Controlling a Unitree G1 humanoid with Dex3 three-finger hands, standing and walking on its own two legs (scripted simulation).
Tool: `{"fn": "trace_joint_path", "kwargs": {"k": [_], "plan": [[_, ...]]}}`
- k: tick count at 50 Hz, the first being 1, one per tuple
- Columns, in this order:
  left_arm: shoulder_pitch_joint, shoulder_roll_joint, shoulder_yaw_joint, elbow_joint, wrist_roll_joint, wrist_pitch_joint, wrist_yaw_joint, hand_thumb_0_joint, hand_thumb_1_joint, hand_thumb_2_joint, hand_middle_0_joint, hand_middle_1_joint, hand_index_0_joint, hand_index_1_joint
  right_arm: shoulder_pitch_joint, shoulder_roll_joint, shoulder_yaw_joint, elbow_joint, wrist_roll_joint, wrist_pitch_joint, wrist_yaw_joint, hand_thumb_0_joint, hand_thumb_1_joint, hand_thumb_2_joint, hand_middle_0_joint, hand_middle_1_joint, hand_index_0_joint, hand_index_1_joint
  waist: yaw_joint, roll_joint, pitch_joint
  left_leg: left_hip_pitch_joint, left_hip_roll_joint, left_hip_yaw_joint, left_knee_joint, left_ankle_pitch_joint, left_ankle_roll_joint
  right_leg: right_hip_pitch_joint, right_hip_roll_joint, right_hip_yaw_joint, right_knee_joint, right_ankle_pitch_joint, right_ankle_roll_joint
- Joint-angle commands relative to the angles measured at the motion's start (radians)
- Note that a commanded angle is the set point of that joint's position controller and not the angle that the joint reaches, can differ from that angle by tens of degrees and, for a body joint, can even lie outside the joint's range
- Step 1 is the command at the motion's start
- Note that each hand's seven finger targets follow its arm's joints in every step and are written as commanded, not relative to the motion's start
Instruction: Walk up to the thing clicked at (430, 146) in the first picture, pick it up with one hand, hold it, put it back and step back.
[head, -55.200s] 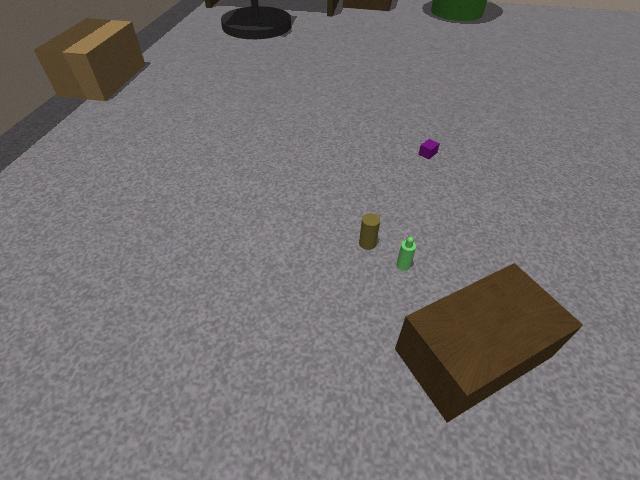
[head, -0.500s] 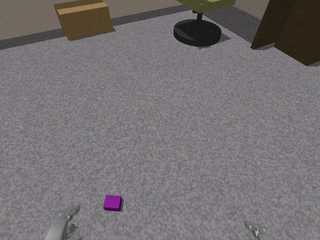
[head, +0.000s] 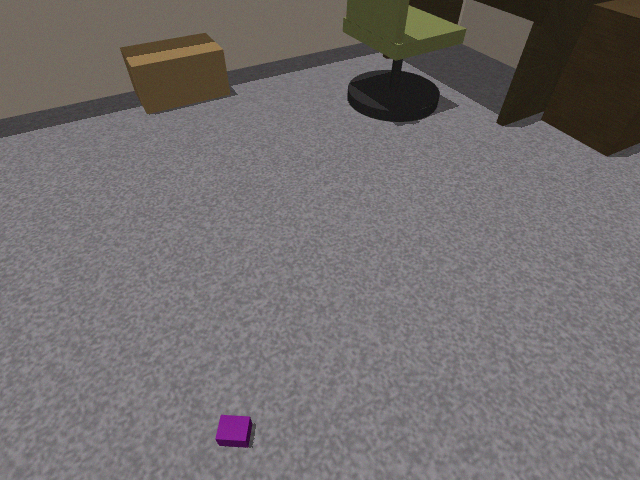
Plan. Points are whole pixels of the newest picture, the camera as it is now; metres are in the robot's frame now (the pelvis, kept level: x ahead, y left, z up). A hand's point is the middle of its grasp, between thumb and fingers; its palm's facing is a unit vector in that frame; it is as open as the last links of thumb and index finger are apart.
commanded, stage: stand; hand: left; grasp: from above
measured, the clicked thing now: (234, 431) +0.43 +0.26 -0.74
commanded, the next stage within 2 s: step back in 1.86 s
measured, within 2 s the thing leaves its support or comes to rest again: neither
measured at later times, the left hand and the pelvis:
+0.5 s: hand out of the picture +0.05 +0.23 -0.16, palm faces +0.02 -0.94 -0.33, open 7.3 cm; pelvis +0.00 -0.01 +0.01, yaw +0 degrees
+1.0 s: hand out of the picture +0.07 +0.23 -0.15, palm faces +0.01 -0.94 -0.33, open 7.3 cm; pelvis +0.01 -0.01 +0.01, yaw +0 degrees
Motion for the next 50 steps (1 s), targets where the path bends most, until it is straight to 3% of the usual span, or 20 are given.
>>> {"fn": "trace_joint_path", "kwargs": {"k": [1, 7, 10, 17, 23, 27, 29, 31, 33, 50], "plan": [[-0.037, 0.192, 0.037, -0.032, 0.006, -0.025, 0.015, 0.0, 0.9, 0.9, -0.2, -0.3, -0.2, -0.301, -0.035, -0.197, -0.038, -0.039, 0.005, -0.022, -0.013, 0.0, -0.9, -0.9, 0.2, 0.3, 0.2, 0.3, -0.003, 0.005, -0.023, 0.006, 0.083, -0.092, -0.133, 0.095, 0.027, -0.01, -0.041, 0.05, -0.108, 0.09, -0.052], [-0.06, 0.197, 0.034, -0.008, 0.002, -0.028, 0.014, 0.0, 0.9, 0.9, -0.2, -0.3, -0.2, -0.301, -0.05, -0.198, -0.031, -0.02, 0.007, -0.021, -0.01, 0.0, -0.9, -0.9, 0.2, 0.3, 0.2, 0.3, -0.002, -0.012, -0.019, 0.019, 0.09, -0.086, -0.141, 0.142, 0.024, 0.009, -0.05, 0.055, -0.133, 0.116, -0.052], [-0.07, 0.205, 0.034, -0.003, 0.002, -0.029, 0.012, 0.0, 0.9, 0.9, -0.2, -0.3, -0.2, -0.301, -0.048, -0.208, -0.03, -0.012, 0.007, -0.018, -0.008, 0.0, -0.9, -0.9, 0.2, 0.3, 0.2, 0.3, -0.007, -0.005, -0.011, 0.006, 0.086, -0.084, -0.154, 0.08, 0.023, 0.009, -0.048, 0.055, -0.146, 0.087, -0.049], [-0.091, 0.216, 0.033, 0.006, -0.001, -0.032, 0.008, 0.0, 0.9, 0.9, -0.2, -0.3, -0.2, -0.301, -0.06, -0.208, -0.023, -0.002, 0.008, -0.016, -0.002, 0.0, -0.9, -0.9, 0.2, 0.3, 0.2, 0.3, -0.007, -0.014, 0.003, -0.002, 0.09, -0.078, -0.16, 0.081, 0.02, 0.007, -0.05, 0.061, -0.165, 0.067, -0.052], [-0.096, 0.221, 0.033, 0.014, -0.006, -0.037, 0.006, 0.0, 0.9, 0.9, -0.2, -0.3, -0.2, -0.301, -0.066, -0.214, -0.017, 0.002, 0.011, -0.02, -0.002, 0.0, -0.9, -0.9, 0.2, 0.3, 0.2, 0.3, -0.01, -0.016, -0.038, 0.037, 0.099, -0.074, -0.15, 0.167, 0.021, 0.027, -0.058, 0.066, -0.163, 0.16, -0.054], [-0.101, 0.224, 0.032, 0.017, -0.004, -0.034, 0.003, 0.0, 0.9, 0.9, -0.2, -0.3, -0.2, -0.301, -0.071, -0.228, -0.017, 0.004, 0.012, -0.016, -0.001, 0.0, -0.9, -0.9, 0.2, 0.3, 0.2, 0.3, -0.011, -0.012, -0.019, 0.019, 0.098, -0.077, -0.162, 0.095, 0.021, 0.006, -0.049, 0.064, -0.18, 0.078, -0.052], [-0.11, 0.226, 0.034, 0.015, -0.005, -0.038, 0.003, 0.0, 0.9, 0.9, -0.2, -0.3, -0.2, -0.301, -0.067, -0.225, -0.015, 0.006, 0.011, -0.018, -0.001, 0.0, -0.9, -0.9, 0.2, 0.3, 0.2, 0.3, -0.013, -0.01, -0.042, 0.032, 0.107, -0.074, -0.15, 0.166, 0.025, 0.032, -0.059, 0.071, -0.17, 0.147, -0.056], [-0.11, 0.233, 0.035, 0.016, -0.006, -0.038, 0.002, 0.0, 0.9, 0.9, -0.2, -0.3, -0.2, -0.301, -0.062, -0.225, -0.011, 0.009, 0.011, -0.02, -0.002, 0.0, -0.9, -0.9, 0.2, 0.3, 0.2, 0.3, -0.017, 0.001, -0.042, 0.028, 0.102, -0.07, -0.156, 0.155, 0.02, 0.035, -0.056, 0.069, -0.17, 0.154, -0.053], [-0.106, 0.226, 0.033, 0.018, -0.007, -0.038, 0.002, 0.0, 0.9, 0.9, -0.2, -0.3, -0.2, -0.301, -0.072, -0.233, -0.011, 0.007, 0.012, -0.021, -0.002, 0.0, -0.9, -0.9, 0.2, 0.3, 0.2, 0.3, -0.011, -0.004, -0.059, 0.05, 0.11, -0.071, -0.147, 0.206, 0.024, 0.04, -0.057, 0.065, -0.162, 0.193, -0.055], [-0.125, 0.239, 0.031, 0.015, -0.012, -0.037, -0.005, 0.0, 0.9, 0.9, -0.2, -0.3, -0.2, -0.301, -0.08, -0.249, -0.005, 0.015, 0.016, -0.026, 0.0, 0.0, -0.9, -0.9, 0.2, 0.3, 0.2, 0.3, -0.017, -0.003, -0.065, 0.055, 0.116, -0.067, -0.161, 0.222, 0.02, 0.039, -0.058, 0.063, -0.163, 0.193, -0.056]]}}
